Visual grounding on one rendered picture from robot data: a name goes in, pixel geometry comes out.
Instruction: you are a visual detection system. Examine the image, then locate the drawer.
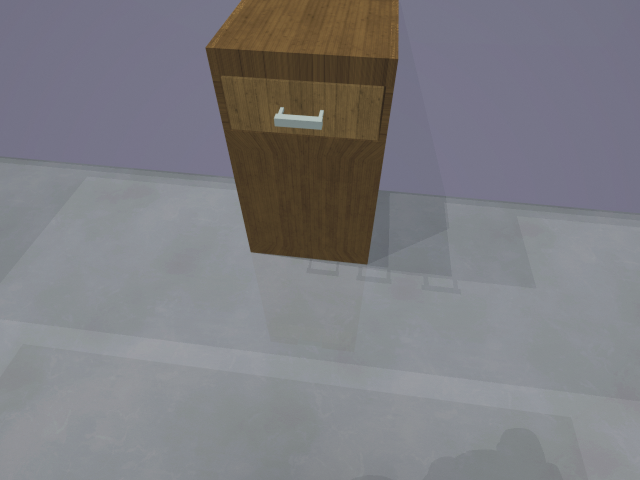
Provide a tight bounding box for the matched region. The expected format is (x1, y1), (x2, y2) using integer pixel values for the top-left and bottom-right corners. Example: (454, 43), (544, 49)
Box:
(221, 76), (384, 140)

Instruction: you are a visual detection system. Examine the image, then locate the handle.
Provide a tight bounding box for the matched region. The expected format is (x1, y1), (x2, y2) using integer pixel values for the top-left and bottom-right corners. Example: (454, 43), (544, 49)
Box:
(274, 107), (324, 130)

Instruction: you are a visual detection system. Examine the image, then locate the cabinet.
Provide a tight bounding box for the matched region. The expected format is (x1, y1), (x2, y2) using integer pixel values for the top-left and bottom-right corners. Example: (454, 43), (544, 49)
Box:
(205, 0), (399, 264)

